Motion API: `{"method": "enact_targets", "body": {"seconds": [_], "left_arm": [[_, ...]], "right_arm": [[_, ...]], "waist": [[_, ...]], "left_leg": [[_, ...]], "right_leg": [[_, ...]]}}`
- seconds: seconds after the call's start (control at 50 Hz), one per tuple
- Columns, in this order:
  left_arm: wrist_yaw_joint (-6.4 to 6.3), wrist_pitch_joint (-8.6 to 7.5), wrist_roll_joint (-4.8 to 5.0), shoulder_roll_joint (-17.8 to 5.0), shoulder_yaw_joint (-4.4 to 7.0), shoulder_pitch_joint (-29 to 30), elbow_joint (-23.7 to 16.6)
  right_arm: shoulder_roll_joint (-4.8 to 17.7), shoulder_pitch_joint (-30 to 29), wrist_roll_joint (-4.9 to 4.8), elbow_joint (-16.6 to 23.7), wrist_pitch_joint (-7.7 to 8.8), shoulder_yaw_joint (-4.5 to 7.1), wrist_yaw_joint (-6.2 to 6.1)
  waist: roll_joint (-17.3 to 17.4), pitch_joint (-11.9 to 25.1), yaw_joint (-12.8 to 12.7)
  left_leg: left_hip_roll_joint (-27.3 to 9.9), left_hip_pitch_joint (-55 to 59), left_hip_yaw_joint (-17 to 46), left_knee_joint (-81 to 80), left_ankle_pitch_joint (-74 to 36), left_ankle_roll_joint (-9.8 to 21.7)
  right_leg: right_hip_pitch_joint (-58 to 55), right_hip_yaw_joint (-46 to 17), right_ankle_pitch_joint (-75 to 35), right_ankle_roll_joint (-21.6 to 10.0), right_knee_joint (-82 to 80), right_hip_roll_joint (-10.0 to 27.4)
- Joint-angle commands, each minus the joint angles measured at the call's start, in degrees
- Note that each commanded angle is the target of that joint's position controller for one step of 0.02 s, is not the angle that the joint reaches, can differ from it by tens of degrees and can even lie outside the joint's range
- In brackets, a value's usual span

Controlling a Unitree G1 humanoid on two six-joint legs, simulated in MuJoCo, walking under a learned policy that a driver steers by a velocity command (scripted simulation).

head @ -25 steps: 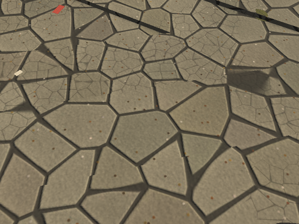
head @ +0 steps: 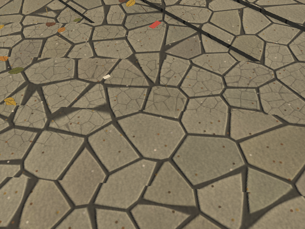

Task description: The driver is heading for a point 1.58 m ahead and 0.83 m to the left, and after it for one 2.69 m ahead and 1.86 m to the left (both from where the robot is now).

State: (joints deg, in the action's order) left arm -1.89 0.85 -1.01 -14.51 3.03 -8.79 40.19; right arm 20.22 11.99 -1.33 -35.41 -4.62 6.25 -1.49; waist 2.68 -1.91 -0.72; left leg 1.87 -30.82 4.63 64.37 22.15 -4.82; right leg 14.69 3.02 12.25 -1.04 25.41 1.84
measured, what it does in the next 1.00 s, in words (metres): steps on the spot, turning left: left foot, then right foot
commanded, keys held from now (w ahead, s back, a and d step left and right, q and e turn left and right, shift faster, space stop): q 0.16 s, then no key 0.50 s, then q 0.22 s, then w+q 0.12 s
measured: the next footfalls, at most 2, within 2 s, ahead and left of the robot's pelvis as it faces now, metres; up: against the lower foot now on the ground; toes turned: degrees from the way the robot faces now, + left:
left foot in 0.22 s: +0.00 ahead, +0.15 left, +0.00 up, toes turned +9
right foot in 0.60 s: +0.04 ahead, -0.08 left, +0.00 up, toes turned +12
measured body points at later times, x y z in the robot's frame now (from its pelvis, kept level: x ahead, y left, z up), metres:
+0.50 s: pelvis -0.02 +0.06 +0.00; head -0.01 +0.09 +0.45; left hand +0.04 +0.36 -0.12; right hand +0.19 -0.16 -0.08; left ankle -0.04 +0.15 -0.74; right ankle +0.01 -0.09 -0.70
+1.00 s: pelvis -0.03 +0.06 -0.01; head -0.02 +0.09 +0.44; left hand -0.01 +0.37 -0.13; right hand +0.19 -0.17 -0.10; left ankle -0.06 +0.15 -0.72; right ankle +0.00 -0.09 -0.74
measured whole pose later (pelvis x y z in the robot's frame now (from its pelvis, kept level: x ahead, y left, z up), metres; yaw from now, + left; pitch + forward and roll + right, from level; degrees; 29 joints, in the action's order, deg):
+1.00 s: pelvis -0.03 +0.06 -0.01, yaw +20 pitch +1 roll -2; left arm -2.9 0.0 0.8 -17.1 4.0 -12.1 43.9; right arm 17.3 12.1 -1.3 -39.9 -3.2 5.2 1.1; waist -1.1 -1.3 -0.1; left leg -0.7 -22.6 -1.3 46.6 27.4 2.8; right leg 12.4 6.9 18.2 1.7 30.3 4.3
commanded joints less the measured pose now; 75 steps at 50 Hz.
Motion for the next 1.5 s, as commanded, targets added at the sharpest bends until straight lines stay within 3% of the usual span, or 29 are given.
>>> {"method": "enact_targets", "body": {"seconds": [0.02, 0.14, 0.2, 0.22, 0.24, 0.26, 0.28, 0.32, 0.38, 0.52, 0.58, 0.62, 0.64, 0.68, 0.78, 0.82, 0.88, 0.92, 0.98, 1.04, 1.06, 1.08, 1.1, 1.12, 1.16, 1.2, 1.26, 1.38, 1.5], "left_arm": [[-0.59, 0.09, 0.04, -10.3, 2.83, -0.1, -3.1], [0.73, 0.18, 1.56, -13.4, 4.08, 1.1, -2.4], [0.79, 0.13, 3.08, -11.4, 3.50, 0.0, -0.5], [1.28, -0.12, 1.18, -7.8, 2.37, -1.6, -0.7], [1.25, -0.54, -1.03, -6.1, 1.47, 0.8, -3.7], [0.51, -0.65, 0.10, -9.3, 2.51, 5.1, -4.3], [0.29, -0.30, 1.31, -10.5, 3.04, 5.4, -3.9], [-0.33, 0.51, 0.62, -10.2, 3.37, 2.2, -1.2], [-0.03, 0.59, 0.78, -8.6, 2.96, -0.9, 0.1], [0.53, 0.50, 1.06, -7.0, 1.46, 1.6, -0.6], [0.80, -0.19, 0.70, -5.6, 0.91, -1.7, 0.9], [0.66, -0.73, -0.47, -9.6, 1.21, -3.3, 0.9], [0.80, -0.79, 0.49, -11.7, 1.92, -1.5, 1.9], [1.08, -1.19, 0.47, -7.7, 1.13, 0.3, 1.3], [-0.67, -1.34, 0.40, -9.1, 2.03, -2.6, 1.2], [-1.16, -1.01, 0.31, -9.7, 2.48, -3.8, 0.8], [-1.87, -0.90, 0.46, -11.1, 2.98, -1.7, -0.3], [-2.07, -1.36, 0.83, -12.0, 3.25, -2.9, -0.7], [-1.06, -1.99, 2.39, -14.4, 3.98, 1.5, -0.8], [0.15, -1.49, 1.93, -10.4, 2.98, 3.6, -0.6], [0.69, -1.74, 1.40, -7.2, 2.04, 3.4, -0.9], [1.07, -2.64, 0.81, -3.7, 0.86, 6.0, -4.7], [1.38, -4.43, 3.14, -7.2, 1.52, 8.9, -6.9], [1.86, -5.64, 4.47, -9.8, 2.30, 8.9, -6.6], [1.63, -6.74, 1.49, -10.2, 2.81, 6.5, -3.7], [1.87, -6.74, -0.02, -9.4, 2.91, 6.5, -3.1], [2.39, -6.04, 0.35, -6.9, 2.43, 7.2, -2.8], [3.76, -4.93, 1.07, -4.5, 1.51, 16.9, -6.0], [4.35, -6.12, 0.81, -7.3, 2.45, 11.9, -4.4]], "right_arm": [[1.8, -4.8, 0.03, 6.6, 0.93, -0.20, 0.39], [2.2, -3.0, 0.08, 6.9, 0.48, -0.19, 1.89], [2.7, 3.3, 0.35, 4.3, 0.53, 0.63, 2.06], [7.3, 5.3, 0.27, 4.3, 0.81, 1.85, 1.39], [12.3, 4.0, 1.40, 5.8, 1.41, 2.26, 1.01], [9.8, 5.5, 3.23, 5.4, 2.79, 1.65, 1.37], [7.6, 2.5, 3.32, 4.7, 3.79, 0.68, 1.43], [4.0, -3.7, 1.60, 4.5, 4.52, -0.60, 1.02], [1.2, -5.4, 2.07, 3.6, 4.81, -2.07, 0.37], [2.3, -4.0, 2.17, 0.3, 4.20, -2.07, 0.85], [0.5, -5.4, 1.32, -1.4, 4.25, -3.00, 1.12], [-0.9, -1.8, 2.33, -2.8, 5.17, -3.49, 1.22], [-0.4, 0.0, 2.31, -3.1, 5.51, -3.00, 1.40], [1.7, -5.6, 2.10, -3.0, 5.04, -2.51, 1.03], [2.3, -6.6, 0.75, -1.1, 3.19, -1.22, 0.40], [1.7, -5.8, 0.61, -0.6, 2.98, -0.92, 0.35], [0.5, -2.5, 0.79, -0.3, 2.49, -0.47, 0.92], [1.5, -4.7, 0.24, 1.3, 2.31, -0.04, 1.88], [0.5, -3.2, -0.19, 0.6, 2.29, -0.42, 3.15], [1.0, 10.1, -0.27, -6.3, 3.19, 0.84, 3.36], [3.8, 15.9, -0.39, -7.9, 3.65, 2.06, 3.01], [11.5, 16.8, 0.40, -5.0, 5.28, 2.80, 2.54], [10.1, 14.9, 1.11, -3.2, 7.11, 1.83, 3.25], [6.8, 11.6, 0.97, -2.8, 8.31, 0.62, 3.07], [4.6, 7.5, 0.57, -2.0, 8.60, -0.41, 2.08], [4.9, 6.9, 1.14, -1.4, 8.01, -0.46, 0.81], [4.6, 10.3, 1.00, -2.4, 7.28, -0.37, -0.74], [4.8, 12.9, -0.14, -3.9, 4.55, 0.47, -2.74], [2.9, 8.3, 0.18, -2.4, 4.41, 0.39, -3.13]], "waist": [[-12.5, 5.2, -2.4], [-14.3, 6.6, -1.5], [-10.1, 7.4, 1.9], [2.7, 8.1, 1.0], [15.4, 7.2, 0.6], [9.9, 10.1, 5.0], [7.5, 7.7, 3.3], [5.8, 6.1, 0.7], [5.0, 7.6, -1.0], [5.4, 4.1, 1.9], [3.2, 3.5, -0.7], [-3.7, 6.0, 0.9], [-10.2, 5.7, 3.7], [-7.8, 3.8, 0.5], [-5.3, 2.6, -0.9], [-6.6, 2.9, -1.2], [-14.7, 4.3, 0.3], [-10.6, 3.6, -1.3], [-9.9, 0.7, 0.8], [-6.0, 2.4, 5.9], [4.1, 2.2, 7.7], [18.3, 1.1, 6.4], [12.2, 1.9, 6.5], [7.3, -2.4, 4.4], [1.8, -3.5, 2.0], [2.4, -1.0, 1.3], [0.6, 3.2, 1.1], [3.3, 1.6, 3.8], [3.0, 3.1, 2.7]], "left_leg": [[-2.8, -4.7, -2.4, -7.0, 1.2, -1.1], [-3.0, 7.9, -7.5, -23.5, 0.3, 2.2], [-0.8, 22.9, -7.6, -42.6, -14.1, 7.4], [-10.4, 33.0, 6.3, -44.8, -29.1, 10.9], [-23.9, 34.0, 21.5, -42.6, -45.2, 21.5], [-25.0, 28.7, 21.5, -44.7, -39.6, 25.9], [-21.0, 26.4, 16.2, -45.4, -34.1, 23.1], [-15.7, 24.2, 9.9, -45.4, -30.8, 17.8], [-13.1, 21.9, 5.5, -45.3, -35.3, 17.3], [-13.6, 20.5, 9.4, -45.4, -23.2, 18.8], [-11.8, 18.1, 9.8, -43.7, -21.1, 16.6], [-7.1, 14.7, 6.8, -40.6, -15.5, 11.3], [-3.5, 16.1, 2.9, -42.1, -11.9, 9.3], [-2.6, 17.5, 2.0, -40.0, -10.7, 8.2], [-2.7, 11.0, 5.3, -36.4, -14.0, 10.9], [-1.4, 7.7, 4.4, -32.4, -13.1, 10.2], [-0.1, 3.5, -2.3, -18.2, 1.1, 7.2], [-4.3, -1.6, -2.0, -8.9, 11.2, 6.8], [-5.5, 6.0, -5.2, -17.8, 6.5, 8.0], [1.6, 26.7, -13.3, -30.3, -3.0, 9.0], [-1.8, 33.5, -3.9, -37.1, 1.9, 12.0], [-17.6, 36.9, 31.5, -49.3, 10.8, 21.5], [-23.1, 33.7, 44.8, -57.5, 20.8, 27.9], [-22.9, 31.3, 41.2, -57.7, 21.3, 25.9], [-17.3, 29.0, 27.6, -54.0, 4.8, 20.2], [-13.2, 28.1, 17.9, -51.9, -21.1, 17.7], [-10.3, 28.7, 10.2, -47.0, -43.8, 16.0], [-7.9, 25.5, 12.3, -42.5, -36.1, 12.3], [-7.5, 25.3, 18.0, -31.0, -32.3, 12.7]], "right_leg": [[-12.7, -9.5, -17.1, -11.9, -7.1, 14.0], [-9.7, -5.6, -20.4, -11.4, -5.1, 16.5], [-2.6, -1.0, -14.1, -5.0, 3.5, 13.6], [9.5, 4.6, 2.0, 0.8, 16.3, 8.3], [24.2, 4.6, 25.5, 5.0, 28.5, 0.8], [23.2, -3.1, 26.3, 5.1, 37.1, 1.3], [22.7, -4.8, 22.0, 4.6, 39.7, 2.1], [21.3, -5.3, 13.4, 4.9, 38.8, 2.5], [14.7, -4.8, 6.4, 6.0, 37.2, 1.5], [5.8, -4.0, 10.4, 5.2, 15.5, 1.3], [-2.3, -3.4, -0.5, 3.6, -0.3, 0.6], [-11.3, -9.3, -20.1, 1.0, -2.2, 6.1], [-7.6, -8.2, -14.4, -1.3, 0.2, 5.7], [-3.4, -7.2, -4.2, -1.0, -1.5, 3.9], [-3.8, -5.0, -0.6, -0.9, 1.0, 3.9], [-4.9, -7.3, -0.7, -3.0, -0.2, 6.8], [-6.6, -17.1, -9.8, -10.9, -4.8, 19.1], [-6.9, -20.7, 1.5, -13.7, -9.4, 23.7], [-0.9, -12.4, 14.9, -8.5, -12.8, 18.1], [9.4, 0.6, 19.6, -4.4, -0.7, 10.2], [16.3, 6.4, 18.0, -1.5, 17.0, 6.1], [33.5, 3.1, 23.3, 2.1, 38.5, -1.5], [38.7, -7.1, 22.8, 0.4, 43.2, -2.3], [39.4, -8.7, 17.5, -0.9, 42.5, 0.6], [34.9, -8.0, 6.8, -0.8, 36.6, 3.2], [28.7, -6.4, 0.4, 1.2, 31.4, 1.9], [24.2, -5.0, -7.5, 3.2, 26.3, -1.2], [19.9, -6.8, -16.5, 4.0, 7.9, -4.7], [11.2, -9.3, -14.8, 2.4, 0.6, -3.1]]}}
Velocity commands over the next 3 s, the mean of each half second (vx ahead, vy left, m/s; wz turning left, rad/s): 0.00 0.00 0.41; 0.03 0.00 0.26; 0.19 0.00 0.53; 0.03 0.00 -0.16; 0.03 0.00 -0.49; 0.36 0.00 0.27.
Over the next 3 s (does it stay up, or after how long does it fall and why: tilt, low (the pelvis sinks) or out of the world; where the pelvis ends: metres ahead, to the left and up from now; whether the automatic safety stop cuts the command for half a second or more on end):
stays up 0.29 0.25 -0.03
